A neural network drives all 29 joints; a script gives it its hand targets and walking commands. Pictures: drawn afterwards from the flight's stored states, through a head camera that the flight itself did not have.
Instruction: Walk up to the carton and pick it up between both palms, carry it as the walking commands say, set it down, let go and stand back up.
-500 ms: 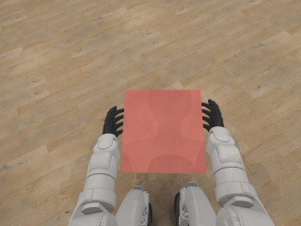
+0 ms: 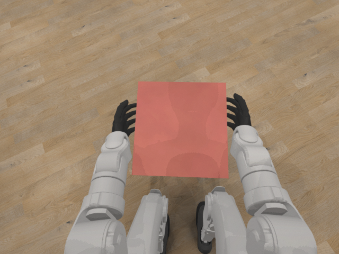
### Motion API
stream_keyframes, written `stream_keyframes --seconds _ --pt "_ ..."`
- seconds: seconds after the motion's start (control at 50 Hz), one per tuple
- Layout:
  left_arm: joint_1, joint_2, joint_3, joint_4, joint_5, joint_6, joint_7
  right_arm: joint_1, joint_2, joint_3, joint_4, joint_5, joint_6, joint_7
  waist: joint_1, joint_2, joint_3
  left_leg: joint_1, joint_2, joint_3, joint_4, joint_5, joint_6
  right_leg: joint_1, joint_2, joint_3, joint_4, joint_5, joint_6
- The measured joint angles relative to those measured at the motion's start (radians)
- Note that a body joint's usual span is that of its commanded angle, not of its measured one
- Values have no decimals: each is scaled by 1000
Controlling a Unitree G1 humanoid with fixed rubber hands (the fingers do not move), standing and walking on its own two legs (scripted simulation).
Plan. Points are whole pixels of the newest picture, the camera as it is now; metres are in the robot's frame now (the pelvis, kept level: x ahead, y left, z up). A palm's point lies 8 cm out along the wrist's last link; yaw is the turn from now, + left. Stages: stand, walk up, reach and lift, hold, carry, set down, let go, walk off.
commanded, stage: set down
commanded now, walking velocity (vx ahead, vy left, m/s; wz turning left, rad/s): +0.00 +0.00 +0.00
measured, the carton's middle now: (179, 136) +0.42 +0.03 -0.13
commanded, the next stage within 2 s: none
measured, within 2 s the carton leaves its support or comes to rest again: neither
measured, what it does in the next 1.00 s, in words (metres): lowers itself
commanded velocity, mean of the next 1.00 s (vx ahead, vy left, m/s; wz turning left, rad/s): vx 0.00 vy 0.00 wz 0.00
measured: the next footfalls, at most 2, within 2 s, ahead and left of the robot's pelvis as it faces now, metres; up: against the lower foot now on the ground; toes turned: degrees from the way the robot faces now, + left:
none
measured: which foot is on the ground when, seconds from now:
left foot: down 0.00-1.00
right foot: down 0.00-1.00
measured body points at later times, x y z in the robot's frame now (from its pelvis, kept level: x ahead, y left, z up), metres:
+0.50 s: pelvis -0.02 +0.01 -0.07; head +0.23 +0.00 +0.31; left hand +0.44 +0.17 -0.15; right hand +0.46 -0.12 -0.15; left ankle +0.06 +0.11 -0.56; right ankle +0.11 -0.08 -0.56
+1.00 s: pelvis -0.05 +0.01 -0.13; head +0.29 +0.00 +0.16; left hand +0.47 +0.17 -0.25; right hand +0.50 -0.12 -0.25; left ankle +0.06 +0.11 -0.56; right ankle +0.11 -0.08 -0.56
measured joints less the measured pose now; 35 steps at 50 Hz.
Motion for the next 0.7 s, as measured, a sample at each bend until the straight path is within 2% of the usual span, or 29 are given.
stream_keyframes --seconds 0.7 --pt "-267 61 12 29 -27 43 39 -281 -98 -21 77 50 20 0 -13 -15 103 -387 -12 29 332 -52 9 -404 19 33 323 -24 20"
